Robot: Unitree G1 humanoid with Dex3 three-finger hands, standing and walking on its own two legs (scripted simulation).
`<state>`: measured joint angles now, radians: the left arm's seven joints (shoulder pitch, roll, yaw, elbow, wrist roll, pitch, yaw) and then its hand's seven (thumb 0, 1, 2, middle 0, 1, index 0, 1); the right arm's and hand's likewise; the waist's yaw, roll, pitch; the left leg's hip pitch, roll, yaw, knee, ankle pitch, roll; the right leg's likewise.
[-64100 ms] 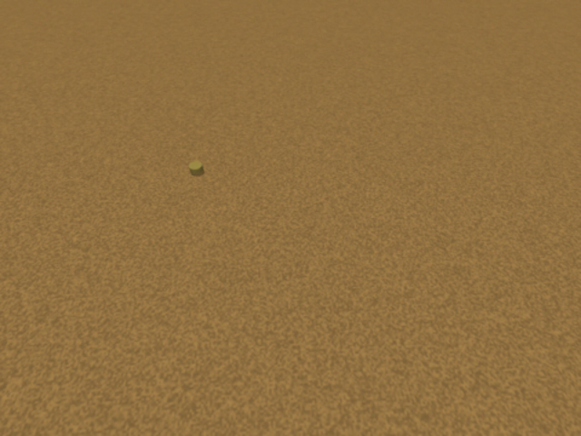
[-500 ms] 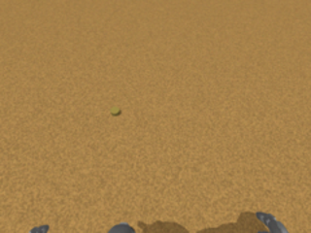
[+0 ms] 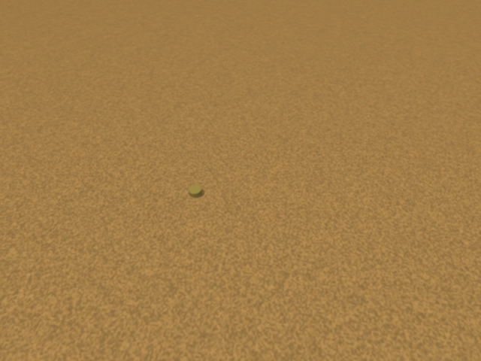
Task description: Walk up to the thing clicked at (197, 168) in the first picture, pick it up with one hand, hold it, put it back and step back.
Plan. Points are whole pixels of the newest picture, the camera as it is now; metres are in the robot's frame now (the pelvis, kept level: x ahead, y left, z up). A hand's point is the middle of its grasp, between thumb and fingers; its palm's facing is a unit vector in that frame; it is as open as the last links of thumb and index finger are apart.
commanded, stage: step back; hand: left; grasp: from above
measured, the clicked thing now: (195, 191) +1.13 +0.23 -0.75
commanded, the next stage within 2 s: stand in 0.70 s
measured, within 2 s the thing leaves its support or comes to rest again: neither
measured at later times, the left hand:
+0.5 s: hand out of the picture +0.11 +0.25 -0.15, palm faces +0.03 -0.91 -0.40, open 7.4 cm
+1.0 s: hand out of the picture +0.16 +0.26 -0.14, palm faces -0.02 -0.94 -0.33, open 7.4 cm
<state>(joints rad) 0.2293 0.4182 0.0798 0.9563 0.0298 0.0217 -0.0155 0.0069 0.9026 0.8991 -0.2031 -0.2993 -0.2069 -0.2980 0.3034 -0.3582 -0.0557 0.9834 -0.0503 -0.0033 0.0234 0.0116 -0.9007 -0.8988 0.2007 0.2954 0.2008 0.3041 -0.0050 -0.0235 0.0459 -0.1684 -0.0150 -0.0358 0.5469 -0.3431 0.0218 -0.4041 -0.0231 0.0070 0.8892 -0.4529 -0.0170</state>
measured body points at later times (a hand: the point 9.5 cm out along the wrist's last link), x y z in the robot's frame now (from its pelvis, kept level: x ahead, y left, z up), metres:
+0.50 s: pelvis +0.05 -0.02 -0.01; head +0.09 -0.04 +0.44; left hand +0.11 +0.30 -0.12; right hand +0.14 -0.33 -0.14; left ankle +0.09 +0.13 -0.73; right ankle +0.07 -0.13 -0.73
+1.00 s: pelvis +0.07 +0.01 +0.01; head +0.07 +0.01 +0.46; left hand +0.16 +0.31 -0.12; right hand +0.17 -0.29 -0.11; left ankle +0.09 +0.13 -0.73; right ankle +0.07 -0.13 -0.73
